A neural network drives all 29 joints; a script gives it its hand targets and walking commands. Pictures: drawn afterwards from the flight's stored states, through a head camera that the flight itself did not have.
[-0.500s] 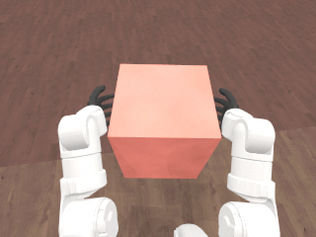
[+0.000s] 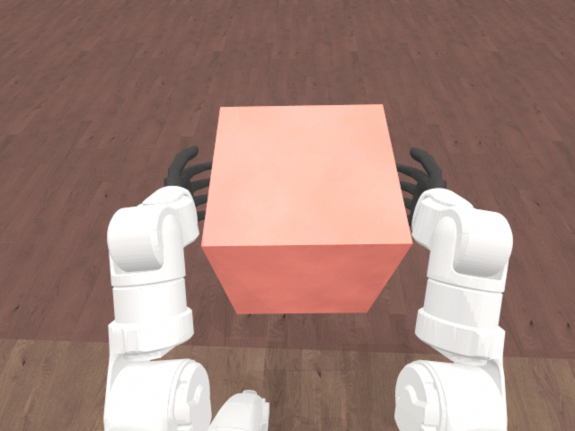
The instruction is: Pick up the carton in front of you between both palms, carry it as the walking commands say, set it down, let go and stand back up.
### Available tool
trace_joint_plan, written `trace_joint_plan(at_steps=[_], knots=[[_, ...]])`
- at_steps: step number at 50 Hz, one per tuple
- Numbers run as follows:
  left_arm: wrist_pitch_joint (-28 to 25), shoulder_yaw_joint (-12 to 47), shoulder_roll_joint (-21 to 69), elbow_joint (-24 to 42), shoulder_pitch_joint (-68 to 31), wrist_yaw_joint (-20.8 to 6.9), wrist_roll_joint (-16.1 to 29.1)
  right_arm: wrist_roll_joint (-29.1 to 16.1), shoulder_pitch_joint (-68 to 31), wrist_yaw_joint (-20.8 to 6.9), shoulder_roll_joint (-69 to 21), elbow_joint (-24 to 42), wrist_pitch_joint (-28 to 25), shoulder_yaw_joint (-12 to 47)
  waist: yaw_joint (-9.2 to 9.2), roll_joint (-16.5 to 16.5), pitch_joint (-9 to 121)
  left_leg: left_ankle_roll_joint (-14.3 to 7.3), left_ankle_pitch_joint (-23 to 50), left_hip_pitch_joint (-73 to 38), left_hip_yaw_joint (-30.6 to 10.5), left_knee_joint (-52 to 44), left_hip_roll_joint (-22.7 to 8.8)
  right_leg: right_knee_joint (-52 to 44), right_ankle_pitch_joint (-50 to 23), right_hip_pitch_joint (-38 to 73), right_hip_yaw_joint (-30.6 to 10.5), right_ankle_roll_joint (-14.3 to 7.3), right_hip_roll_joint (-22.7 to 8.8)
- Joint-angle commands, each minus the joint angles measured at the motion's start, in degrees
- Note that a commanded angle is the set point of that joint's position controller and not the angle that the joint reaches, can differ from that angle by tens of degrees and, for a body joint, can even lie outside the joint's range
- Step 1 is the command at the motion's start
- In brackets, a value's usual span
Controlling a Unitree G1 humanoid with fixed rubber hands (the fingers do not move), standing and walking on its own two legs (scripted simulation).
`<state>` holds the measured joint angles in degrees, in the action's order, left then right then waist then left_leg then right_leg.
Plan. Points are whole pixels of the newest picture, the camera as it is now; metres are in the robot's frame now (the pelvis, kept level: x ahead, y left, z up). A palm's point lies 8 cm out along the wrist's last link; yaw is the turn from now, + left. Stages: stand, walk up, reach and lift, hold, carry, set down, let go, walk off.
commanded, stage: carry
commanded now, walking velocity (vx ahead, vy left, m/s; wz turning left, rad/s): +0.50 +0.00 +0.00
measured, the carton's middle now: (301, 221) +0.39 +0.03 +0.07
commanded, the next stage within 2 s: none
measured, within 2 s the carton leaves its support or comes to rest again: neither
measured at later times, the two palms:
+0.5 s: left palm (240, 53) +0.67 +0.16 +0.18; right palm (416, 64) +0.65 -0.14 +0.18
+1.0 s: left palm (255, 5) +0.95 +0.17 +0.16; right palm (386, 7) +0.95 -0.13 +0.16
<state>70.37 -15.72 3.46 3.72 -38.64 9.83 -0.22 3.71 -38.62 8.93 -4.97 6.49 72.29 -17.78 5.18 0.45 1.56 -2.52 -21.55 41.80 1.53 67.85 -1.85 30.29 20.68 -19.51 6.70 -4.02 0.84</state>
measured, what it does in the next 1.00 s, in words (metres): climbs: left foot, then right foot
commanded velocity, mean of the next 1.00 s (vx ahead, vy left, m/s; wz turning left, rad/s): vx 0.50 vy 0.00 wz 0.00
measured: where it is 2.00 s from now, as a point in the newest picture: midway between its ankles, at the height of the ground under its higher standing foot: (313, 185)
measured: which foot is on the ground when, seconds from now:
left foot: up 0.00-0.16, down 0.18-0.64, up 0.66-1.00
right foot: down 0.00-0.18, up 0.20-0.58, down 0.60-1.00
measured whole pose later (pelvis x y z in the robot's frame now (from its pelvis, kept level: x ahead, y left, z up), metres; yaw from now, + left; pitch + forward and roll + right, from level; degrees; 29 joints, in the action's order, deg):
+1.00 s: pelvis +0.62 +0.02 +0.04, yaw +0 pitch +5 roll +1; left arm 65.1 -14.1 6.0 1.8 -30.0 8.2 -3.0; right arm 4.8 -28.5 7.5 -6.0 5.3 66.9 -14.7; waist 2.0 0.3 4.7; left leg -0.8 -7.8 34.8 5.7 34.5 -2.6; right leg 22.7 20.7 -7.3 6.5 -1.6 -0.7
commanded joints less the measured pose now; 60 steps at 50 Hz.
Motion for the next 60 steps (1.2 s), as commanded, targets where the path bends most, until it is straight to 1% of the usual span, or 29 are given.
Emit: trace_joint_plan(at_steps=[1,6,8,9,10,11,12,14,15,17,21,27,28,30,31,32,33,35,36,38,43,49,52,53,54,55,56,58,60], knots=[[-0.1,39.1,50.6,7.8,-42.9,-7.6,20.9,-12.6,-36.0,-2.9,-43.8,2.1,-1.5,35.8,-1.12,-5.8,25.0,0.9,2.6,5.6,0.7,-9.5,-1.8,-9.0,-18.8,24.5,-17.4,-9.7,-15.0],[1.4,36.5,46.9,2.4,-37.0,-7.1,17.3,-13.0,-33.8,-3.4,-42.4,-1.1,-0.1,36.3,-0.95,-9.3,21.0,-0.7,6.5,-5.0,8.4,-27.5,2.6,-6.4,-33.2,22.1,-8.9,-6.1,-12.3],[1.7,35.6,46.5,0.4,-35.9,-7.0,16.4,-13.8,-33.9,-3.9,-43.0,-3.0,0.1,36.2,-4.53,-9.6,23.4,-2.0,8.3,-19.0,13.1,-35.0,7.1,3.5,-47.2,19.0,-3.4,-3.1,-10.8],[1.7,35.4,46.6,0.1,-36.0,-7.0,16.0,-14.3,-33.4,-4.1,-43.0,-4.1,0.0,35.8,-8.21,-7.1,28.3,-3.4,9.7,-34.2,11.8,-36.3,6.4,12.9,-45.5,13.2,-0.6,-0.5,-9.5],[1.8,35.1,46.5,0.2,-36.7,-7.0,15.3,-14.4,-32.7,-4.2,-43.1,-4.4,-0.3,35.2,-11.32,0.6,33.4,-7.2,-1.8,-48.9,-7.8,-39.3,-4.9,26.7,-28.5,-0.1,0.2,2.6,-6.7],[1.8,34.5,48.1,0.5,-37.1,-7.2,15.2,-14.7,-35.3,-4.3,-43.4,-3.9,-0.8,35.1,-10.29,17.2,33.0,-14.9,6.9,-58.0,-37.6,-46.0,-17.1,39.9,4.1,-19.2,-2.3,4.2,3.7],[1.5,34.6,48.6,1.2,-39.7,-6.9,14.9,-16.2,-36.1,-4.7,-45.6,-2.6,-0.8,36.2,-9.81,14.8,31.4,-17.0,13.5,-59.5,-39.8,-45.4,-18.5,50.6,9.1,-26.7,-7.5,2.7,2.9],[1.0,33.4,49.9,2.2,-38.7,-6.3,13.8,-20.5,-41.7,-5.6,-50.4,2.4,-1.6,39.9,-10.41,2.7,28.5,-14.3,23.6,-53.4,-28.5,-41.3,-16.1,51.4,6.1,-29.1,-8.5,1.4,-1.3],[0.5,33.1,50.3,2.9,-39.6,-6.0,13.2,-22.2,-44.5,-6.0,-52.0,4.0,-2.1,41.1,-9.49,1.7,27.7,-12.4,23.4,-50.4,-24.8,-41.9,-15.0,48.3,4.2,-28.3,-8.8,1.4,-2.5],[-0.2,33.0,50.0,3.9,-38.0,-5.4,11.7,-25.0,-46.4,-6.5,-53.6,6.8,-3.0,43.0,-7.90,3.9,28.7,-10.8,18.5,-47.9,-20.7,-43.7,-13.7,43.1,2.6,-25.6,-7.9,1.4,-3.2],[-0.7,33.6,46.0,6.2,-35.5,-4.1,9.6,-25.3,-43.2,-6.3,-49.6,8.4,-3.0,42.8,-8.63,5.2,27.4,-12.2,19.3,-47.7,-15.0,-45.3,-13.2,31.4,1.2,-27.5,-5.2,2.2,-3.7],[1.4,34.0,43.1,2.9,-32.5,-4.6,9.8,-20.9,-35.9,-5.9,-44.7,1.7,-1.1,39.7,-8.94,8.0,22.3,-7.1,33.3,-43.3,-3.8,-44.6,-9.6,7.8,-8.5,-14.8,2.5,1.8,0.0],[1.7,33.9,43.3,1.8,-32.7,-4.8,10.1,-20.0,-35.3,-5.9,-44.4,0.4,-0.9,39.1,-8.38,8.5,22.2,-5.9,38.6,-42.7,-2.3,-42.3,-9.3,4.7,-9.4,-10.7,4.0,1.3,1.4],[1.8,33.5,43.9,-0.8,-33.1,-5.3,10.6,-18.9,-34.3,-5.8,-44.2,-1.6,-0.6,38.1,-4.26,6.6,26.9,-2.2,46.5,-37.1,3.6,-28.7,-6.9,-0.9,-11.3,8.6,6.1,-0.3,3.4],[1.7,32.8,44.1,-2.3,-31.4,-5.5,10.7,-18.5,-35.7,-5.7,-43.8,-2.0,-0.5,37.6,-0.81,2.4,31.0,-0.2,33.4,-27.9,4.5,-17.7,-5.8,-0.9,-4.0,21.6,-4.8,-1.8,-4.1],[1.4,32.3,43.5,-2.9,-31.8,-5.5,10.6,-17.8,-35.5,-5.6,-44.7,-2.1,-0.4,36.7,-2.03,-12.3,32.2,1.9,14.0,-11.2,4.4,-3.5,2.0,-7.6,-0.8,28.9,-34.4,-7.7,-18.7],[1.4,32.8,45.3,-2.9,-33.2,-5.7,11.3,-17.1,-37.1,-5.5,-44.7,-2.5,-0.3,36.0,-0.97,-15.7,29.2,1.2,-6.3,0.4,-0.6,5.4,5.9,-10.5,-9.4,32.9,-43.3,-11.5,-20.8],[0.8,34.8,49.8,-1.5,-35.7,-6.8,14.2,-15.8,-35.4,-5.4,-47.4,-4.6,-0.8,35.4,-1.01,-4.9,27.2,-0.6,-4.7,4.0,-3.3,10.4,1.4,-6.1,-21.3,29.9,-33.2,-10.8,-19.2],[0.1,36.4,52.5,0.3,-38.4,-7.5,15.9,-15.1,-34.6,-5.4,-49.0,-5.0,-1.3,35.4,-1.73,-2.7,26.1,-0.3,-2.5,3.9,-3.5,7.5,-0.2,-6.8,-20.2,26.6,-29.4,-9.4,-18.5],[-1.4,38.9,56.8,1.7,-41.4,-8.8,18.6,-14.0,-33.9,-5.5,-51.5,-5.2,-2.5,35.8,-2.71,-4.9,25.5,0.5,0.2,1.3,-2.9,1.4,-1.5,-8.8,-18.8,22.8,-24.5,-7.1,-17.1],[-4.1,40.6,58.2,1.6,-37.1,-10.0,18.9,-12.7,-30.9,-5.5,-53.2,-3.8,-5.4,38.9,-2.77,-7.2,23.7,2.5,5.2,-0.5,0.9,-16.0,-1.8,-12.3,-23.2,22.9,-15.6,-7.2,-15.3],[-4.8,40.9,55.5,2.2,-24.2,-9.8,15.3,-14.2,-22.7,-6.6,-53.0,-0.8,-6.3,42.8,-2.22,-9.3,20.2,1.6,16.3,-8.9,7.5,-36.9,1.6,-9.6,-38.1,25.7,-6.4,-3.4,-12.5],[-4.3,42.2,55.0,4.7,-17.1,-9.9,13.9,-15.6,-16.6,-7.9,-53.1,1.8,-5.7,44.4,-5.68,-6.9,24.1,0.2,20.9,-29.3,12.0,-46.4,4.0,2.9,-46.6,21.6,0.2,0.7,-9.9],[-4.0,42.7,54.4,5.9,-14.9,-10.1,13.3,-15.8,-13.5,-8.4,-53.1,2.4,-5.6,44.7,-6.76,-4.4,27.5,-1.2,18.2,-42.6,6.1,-44.7,-0.9,11.5,-36.2,12.8,0.9,3.0,-9.3],[-3.4,43.3,54.6,7.2,-13.0,-10.4,13.4,-15.3,-10.9,-8.8,-52.1,3.0,-5.4,44.4,-6.70,6.3,31.0,-5.0,17.7,-52.7,-16.0,-45.4,-14.5,24.7,-19.1,0.3,1.9,5.3,-5.3],[-3.1,43.9,55.9,8.4,-12.0,-10.9,13.6,-15.0,-10.1,-9.0,-52.5,3.3,-5.6,44.9,-6.42,18.3,31.6,-12.8,23.0,-63.5,-32.7,-48.8,-21.5,35.8,5.7,-17.5,-2.1,5.7,2.0],[-3.2,45.3,56.7,10.3,-11.4,-11.3,13.9,-15.6,-8.2,-9.6,-54.3,5.7,-5.6,46.1,-6.27,14.2,29.9,-13.5,25.6,-63.3,-31.1,-48.4,-22.2,42.0,8.2,-23.6,-5.8,4.5,-0.4],[-4.0,47.7,59.9,13.9,-9.5,-12.1,14.5,-16.9,-7.4,-10.8,-58.2,11.7,-6.3,49.5,-6.60,3.5,25.9,-9.5,30.7,-56.0,-21.1,-48.9,-19.0,37.1,3.4,-23.7,-7.0,3.8,-5.0],[-4.8,49.5,60.9,17.6,-6.0,-12.3,14.5,-19.1,-5.1,-12.0,-62.1,15.3,-7.0,52.0,-6.15,3.3,24.2,-6.6,27.4,-50.0,-14.4,-52.4,-17.1,27.9,-0.3,-19.2,-6.3,4.4,-6.4]])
